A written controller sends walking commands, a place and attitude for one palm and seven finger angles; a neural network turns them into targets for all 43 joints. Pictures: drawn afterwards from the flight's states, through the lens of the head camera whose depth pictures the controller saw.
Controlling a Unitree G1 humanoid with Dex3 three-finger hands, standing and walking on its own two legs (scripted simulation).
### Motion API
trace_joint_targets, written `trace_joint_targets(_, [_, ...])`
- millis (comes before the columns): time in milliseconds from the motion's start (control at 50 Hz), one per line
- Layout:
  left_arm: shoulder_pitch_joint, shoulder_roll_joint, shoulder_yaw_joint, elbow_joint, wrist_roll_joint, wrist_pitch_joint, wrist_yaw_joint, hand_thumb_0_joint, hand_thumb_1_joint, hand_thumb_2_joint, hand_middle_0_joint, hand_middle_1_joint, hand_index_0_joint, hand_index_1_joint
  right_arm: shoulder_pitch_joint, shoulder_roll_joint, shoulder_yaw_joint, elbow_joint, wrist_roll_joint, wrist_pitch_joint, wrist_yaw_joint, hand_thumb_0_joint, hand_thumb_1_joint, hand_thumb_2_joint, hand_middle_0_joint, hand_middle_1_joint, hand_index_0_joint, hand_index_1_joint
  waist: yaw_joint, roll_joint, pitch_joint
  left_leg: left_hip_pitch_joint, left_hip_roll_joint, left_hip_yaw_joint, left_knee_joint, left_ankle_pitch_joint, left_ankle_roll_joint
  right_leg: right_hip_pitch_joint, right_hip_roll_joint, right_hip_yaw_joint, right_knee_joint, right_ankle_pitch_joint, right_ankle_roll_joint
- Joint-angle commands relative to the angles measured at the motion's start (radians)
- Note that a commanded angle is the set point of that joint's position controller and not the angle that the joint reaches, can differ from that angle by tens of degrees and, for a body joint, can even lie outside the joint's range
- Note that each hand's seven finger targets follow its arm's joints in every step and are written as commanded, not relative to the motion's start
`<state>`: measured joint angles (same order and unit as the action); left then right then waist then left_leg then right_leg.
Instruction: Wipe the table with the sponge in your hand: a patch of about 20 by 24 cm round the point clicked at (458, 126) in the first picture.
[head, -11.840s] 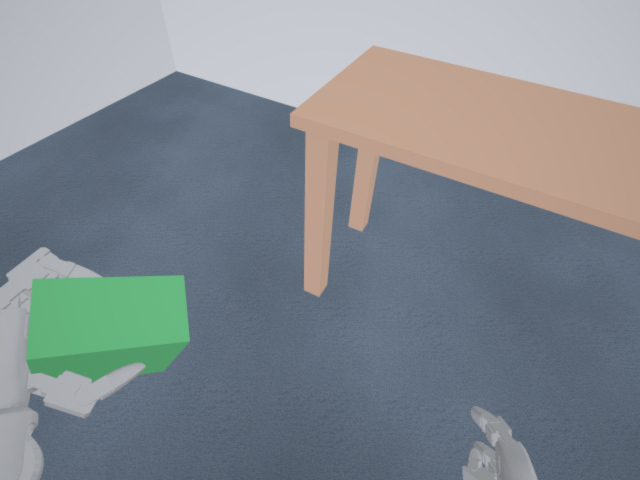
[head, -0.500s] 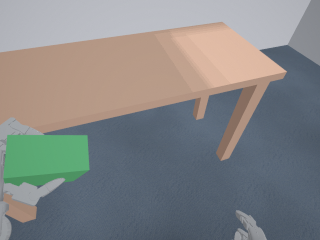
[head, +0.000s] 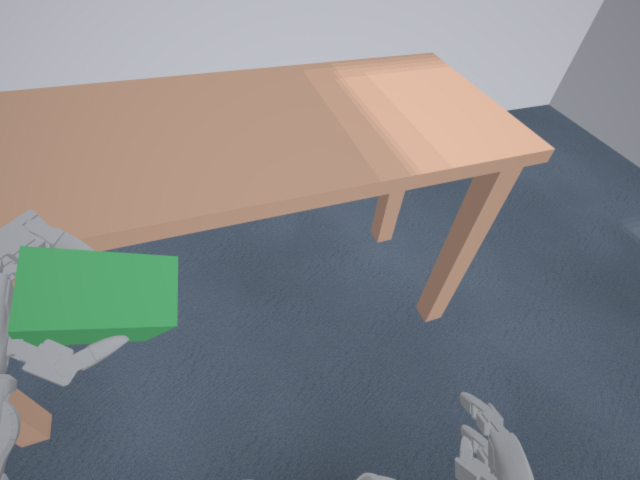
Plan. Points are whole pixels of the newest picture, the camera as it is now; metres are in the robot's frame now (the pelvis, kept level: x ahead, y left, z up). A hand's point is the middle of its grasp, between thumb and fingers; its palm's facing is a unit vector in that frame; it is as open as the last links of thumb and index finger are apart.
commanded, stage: shuffle to correct the standing spot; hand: left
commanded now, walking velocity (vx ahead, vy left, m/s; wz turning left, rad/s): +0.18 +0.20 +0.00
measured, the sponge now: (118, 302) +0.23 +0.22 +0.15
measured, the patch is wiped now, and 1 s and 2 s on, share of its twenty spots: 0.00 0.00 0.00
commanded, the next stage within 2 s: come to a stop and stand still in 1.48 s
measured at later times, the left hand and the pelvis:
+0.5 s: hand (17, 289) +0.22 +0.30 +0.18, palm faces +0.40 -0.81 -0.42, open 10.4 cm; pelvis +0.00 +0.05 +0.00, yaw +1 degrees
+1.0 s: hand out of the picture +0.30 +0.40 +0.18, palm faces +0.39 -0.79 -0.48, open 10.4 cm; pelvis +0.09 +0.15 +0.00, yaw +1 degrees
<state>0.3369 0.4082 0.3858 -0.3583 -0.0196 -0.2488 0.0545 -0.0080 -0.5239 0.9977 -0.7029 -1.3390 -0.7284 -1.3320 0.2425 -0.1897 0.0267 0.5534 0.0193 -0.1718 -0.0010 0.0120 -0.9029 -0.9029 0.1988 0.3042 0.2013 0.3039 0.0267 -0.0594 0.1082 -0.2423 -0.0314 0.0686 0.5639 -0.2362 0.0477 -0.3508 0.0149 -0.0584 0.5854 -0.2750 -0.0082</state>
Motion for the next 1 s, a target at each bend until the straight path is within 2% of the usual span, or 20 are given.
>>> trace_joint_targets(0, [-0.103, 0.140, 0.087, -0.314, -0.014, -0.064, 0.023, 0.000, 0.100, 1.300, -1.200, -1.600, -1.200, -1.600, -0.088, -0.128, -0.061, -0.162, -0.016, -0.050, -0.004, 0.000, -0.900, -0.900, 0.200, 0.300, 0.200, 0.300, 0.018, 0.010, -0.127, -0.245, 0.002, -0.038, 0.022, -0.385, -0.003, 0.144, -0.138, 0.289, -0.261, -0.474, -0.049])
trace_joint_targets(60, [-0.194, 0.160, 0.080, -0.382, -0.008, -0.051, 0.041, 0.000, 0.100, 1.300, -1.200, -1.600, -1.200, -1.600, -0.071, -0.129, -0.064, -0.105, -0.031, -0.031, -0.002, 0.000, -0.900, -0.900, 0.200, 0.300, 0.200, 0.300, -0.015, -0.132, -0.194, -0.119, -0.004, -0.060, 0.472, -0.200, -0.018, -0.039, -0.364, 0.515, -0.400, -0.580, -0.157])
trace_joint_targets(140, [-0.104, 0.130, 0.094, -0.318, -0.028, -0.025, 0.047, 0.000, 0.100, 1.300, -1.200, -1.600, -1.200, -1.600, -0.059, -0.116, -0.052, -0.084, -0.031, -0.023, -0.020, 0.000, -0.900, -0.900, 0.200, 0.300, 0.200, 0.300, -0.045, 0.063, -0.161, 0.139, 0.008, -0.007, -0.048, -0.229, -0.002, -0.198, -0.171, 0.196, -0.186, -0.438, -0.057])
trace_joint_targets(180, [-0.143, 0.122, 0.103, -0.335, -0.030, -0.047, 0.051, 0.000, 0.100, 1.300, -1.200, -1.600, -1.200, -1.600, -0.081, -0.152, -0.058, -0.107, -0.015, -0.037, -0.023, 0.000, -0.900, -0.900, 0.200, 0.300, 0.200, 0.300, -0.039, 0.423, -0.104, -0.052, 0.269, -0.357, -0.380, -0.495, 0.118, -0.137, 0.068, -0.031, 0.428, -0.247, 0.023])
trace_joint_targets(220, [-0.039, 0.116, 0.112, -0.197, -0.020, -0.040, 0.035, 0.000, 0.100, 1.300, -1.200, -1.600, -1.200, -1.600, -0.061, -0.143, -0.077, -0.118, -0.003, -0.032, -0.007, 0.000, -0.900, -0.900, 0.200, 0.300, 0.200, 0.300, -0.035, 0.234, -0.071, -0.191, 0.301, -0.383, -0.388, -0.496, 0.177, -0.178, 0.037, 0.037, 0.645, -0.193, 0.016])
trace_joint_targets(280, [-0.051, 0.098, 0.078, -0.307, -0.014, -0.049, 0.040, 0.000, 0.100, 1.300, -1.200, -1.600, -1.200, -1.600, -0.082, -0.138, -0.068, -0.121, -0.013, -0.038, 0.000, 0.000, -0.900, -0.900, 0.200, 0.300, 0.200, 0.300, -0.030, 0.149, -0.086, -0.037, 0.270, -0.295, -0.315, -0.246, 0.156, -0.216, -0.037, 0.014, 0.428, -0.143, -0.002])
trace_joint_targets(360, [-0.090, 0.151, 0.095, -0.384, 0.000, -0.050, 0.067, 0.000, 0.100, 1.300, -1.200, -1.600, -1.200, -1.600, -0.110, -0.147, -0.055, -0.136, -0.025, -0.042, -0.007, 0.000, -0.900, -0.900, 0.200, 0.300, 0.200, 0.300, -0.013, 0.251, -0.184, -0.164, 0.192, -0.170, -0.230, -0.278, 0.066, 0.228, -0.022, -0.092, -0.041, -0.107, -0.020])
trace_joint_targets(380, [-0.063, 0.161, 0.108, -0.346, 0.001, -0.050, 0.072, 0.000, 0.100, 1.300, -1.200, -1.600, -1.200, -1.600, -0.110, -0.146, -0.057, -0.134, -0.031, -0.033, -0.008, 0.000, -0.900, -0.900, 0.200, 0.300, 0.200, 0.300, -0.004, 0.172, -0.192, -0.278, 0.158, -0.150, -0.128, -0.292, 0.039, 0.381, -0.062, -0.018, -0.133, -0.109, -0.043])
trace_joint_targets(420, [-0.043, 0.218, 0.156, -0.290, -0.006, -0.050, 0.077, 0.000, 0.100, 1.300, -1.200, -1.600, -1.200, -1.600, -0.111, -0.142, -0.073, -0.139, -0.033, -0.003, -0.004, 0.000, -0.900, -0.900, 0.200, 0.300, 0.200, 0.300, 0.001, -0.173, -0.169, -0.553, 0.025, -0.049, 0.429, -0.235, -0.027, 0.434, -0.446, 0.605, -0.344, -0.261, -0.230])
trace_joint_targets(440, [-0.072, 0.204, 0.166, -0.281, -0.014, -0.058, 0.082, 0.000, 0.100, 1.300, -1.200, -1.600, -1.200, -1.600, -0.109, -0.168, -0.082, -0.120, -0.033, 0.000, 0.005, 0.000, -0.900, -0.900, 0.200, 0.300, 0.200, 0.300, -0.006, -0.102, -0.158, -0.578, 0.065, -0.137, 0.592, -0.213, -0.045, 0.363, -0.521, 0.667, -0.362, -0.249, -0.274])
trace_joint_targets(540, [0.047, 0.157, 0.141, -0.323, -0.012, -0.073, 0.075, 0.000, 0.100, 1.300, -1.200, -1.600, -1.200, -1.600, -0.098, -0.117, -0.074, -0.088, -0.017, 0.020, -0.002, 0.000, -0.900, -0.900, 0.200, 0.300, 0.200, 0.300, -0.026, -0.031, -0.142, -0.278, 0.157, -0.095, 0.284, -0.094, -0.040, 0.082, -0.354, 0.227, -0.241, -0.041, -0.162])
trace_joint_targets(600, [0.033, 0.170, 0.143, -0.386, -0.010, -0.071, 0.073, 0.000, 0.100, 1.300, -1.200, -1.600, -1.200, -1.600, -0.088, -0.093, -0.074, -0.092, -0.021, -0.011, -0.021, 0.000, -0.900, -0.900, 0.200, 0.300, 0.200, 0.300, -0.021, 0.031, -0.185, 0.046, 0.012, 0.108, -0.018, -0.011, -0.039, 0.028, -0.200, 0.080, -0.117, -0.115, -0.084])
trace_joint_targets(680, [-0.012, 0.206, 0.172, -0.402, -0.009, -0.096, 0.063, 0.000, 0.100, 1.300, -1.200, -1.600, -1.200, -1.600, -0.067, -0.145, -0.102, -0.110, -0.007, -0.048, -0.032, 0.000, -0.900, -0.900, 0.200, 0.300, 0.200, 0.300, -0.037, 0.401, -0.217, 0.145, 0.307, -0.403, -0.226, 0.057, 0.153, -0.209, -0.019, -0.034, 0.488, -0.357, 0.014])
trace_joint_targets(780, [0.060, 0.152, 0.155, -0.408, -0.019, -0.076, 0.071, 0.000, 0.100, 1.300, -1.200, -1.600, -1.200, -1.600, -0.082, -0.137, -0.090, -0.099, 0.001, -0.048, -0.015, 0.000, -0.900, -0.900, 0.200, 0.300, 0.200, 0.300, -0.019, 0.290, -0.250, -0.005, 0.227, -0.186, -0.090, 0.105, 0.104, 0.039, -0.041, -0.063, 0.119, -0.165, 0.001])
trace_joint_targets(800, [0.095, 0.155, 0.158, -0.376, -0.017, -0.069, 0.074, 0.000, 0.100, 1.300, -1.200, -1.600, -1.200, -1.600, -0.093, -0.141, -0.085, -0.099, 0.002, -0.041, -0.012, 0.000, -0.900, -0.900, 0.200, 0.300, 0.200, 0.300, -0.006, 0.231, -0.249, -0.137, 0.196, -0.135, -0.020, 0.018, 0.072, 0.205, -0.049, -0.049, -0.036, -0.060, -0.008])
trace_joint_targets(820, [0.118, 0.162, 0.156, -0.335, -0.012, -0.064, 0.077, 0.000, 0.100, 1.300, -1.200, -1.600, -1.200, -1.600, -0.092, -0.127, -0.082, -0.101, 0.000, -0.031, -0.009, 0.000, -0.900, -0.900, 0.200, 0.300, 0.200, 0.300, -0.002, 0.042, -0.236, -0.335, 0.111, -0.049, 0.166, -0.103, 0.026, 0.372, -0.163, 0.139, -0.174, -0.074, -0.057])
trace_joint_targets(840, [0.156, 0.197, 0.186, -0.262, -0.017, -0.052, 0.083, 0.000, 0.100, 1.300, -1.200, -1.600, -1.200, -1.600, -0.094, -0.116, -0.080, -0.110, -0.004, -0.014, -0.003, 0.000, -0.900, -0.900, 0.200, 0.300, 0.200, 0.300, 0.000, -0.197, -0.213, -0.548, 0.017, 0.013, 0.456, -0.207, -0.021, 0.455, -0.410, 0.554, -0.272, -0.053, -0.164])
trace_joint_targets(860, [0.114, 0.171, 0.181, -0.258, -0.041, -0.048, 0.082, 0.000, 0.100, 1.300, -1.200, -1.600, -1.200, -1.600, -0.094, -0.147, -0.096, -0.098, -0.006, -0.006, 0.004, 0.000, -0.900, -0.900, 0.200, 0.300, 0.200, 0.300, 0.001, -0.190, -0.166, -0.589, 0.061, -0.100, 0.638, -0.217, -0.051, 0.370, -0.495, 0.638, -0.317, -0.085, -0.215])
trace_joint_targets(920, [0.082, 0.168, 0.177, -0.293, -0.027, -0.076, 0.076, 0.000, 0.100, 1.300, -1.200, -1.600, -1.200, -1.600, -0.104, -0.133, -0.083, -0.069, -0.011, 0.018, 0.012, 0.000, -0.900, -0.900, 0.200, 0.300, 0.200, 0.300, -0.015, -0.078, -0.084, -0.559, 0.171, -0.188, 0.627, -0.152, -0.061, 0.244, -0.430, 0.381, -0.222, 0.201, -0.197])
trace_joint_targets(980, [0.030, 0.163, 0.164, -0.316, -0.012, -0.084, 0.086, 0.000, 0.100, 1.300, -1.200, -1.600, -1.200, -1.600, -0.114, -0.089, -0.072, -0.076, -0.016, 0.022, 0.001, 0.000, -0.900, -0.900, 0.200, 0.300, 0.200, 0.300, -0.009, -0.105, -0.142, -0.218, 0.126, -0.015, 0.205, -0.079, -0.037, 0.120, -0.319, 0.125, -0.134, 0.305, -0.112])
